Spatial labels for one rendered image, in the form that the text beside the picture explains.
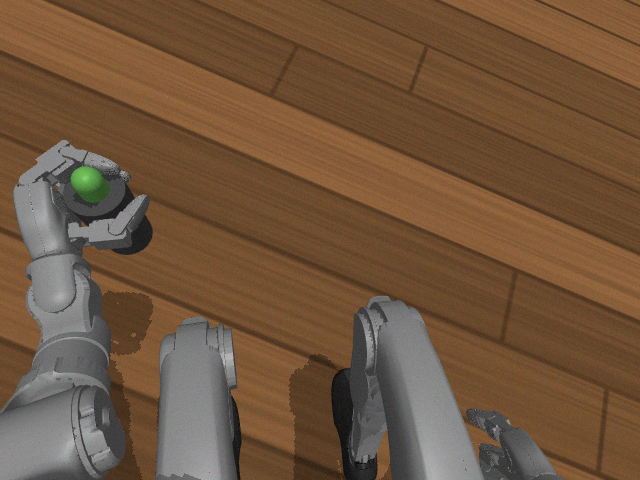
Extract bottle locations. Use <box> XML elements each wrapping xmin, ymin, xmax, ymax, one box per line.
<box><xmin>63</xmin><ymin>166</ymin><xmax>153</xmax><ymax>255</ymax></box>

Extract right robot hand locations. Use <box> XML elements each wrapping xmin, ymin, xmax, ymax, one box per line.
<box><xmin>466</xmin><ymin>408</ymin><xmax>557</xmax><ymax>480</ymax></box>

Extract left robot hand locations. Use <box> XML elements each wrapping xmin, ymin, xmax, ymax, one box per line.
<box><xmin>13</xmin><ymin>140</ymin><xmax>150</xmax><ymax>261</ymax></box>

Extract right robot foot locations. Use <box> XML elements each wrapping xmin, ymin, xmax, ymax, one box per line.
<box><xmin>331</xmin><ymin>368</ymin><xmax>378</xmax><ymax>480</ymax></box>

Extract left robot arm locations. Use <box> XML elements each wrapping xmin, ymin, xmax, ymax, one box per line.
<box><xmin>0</xmin><ymin>252</ymin><xmax>126</xmax><ymax>480</ymax></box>

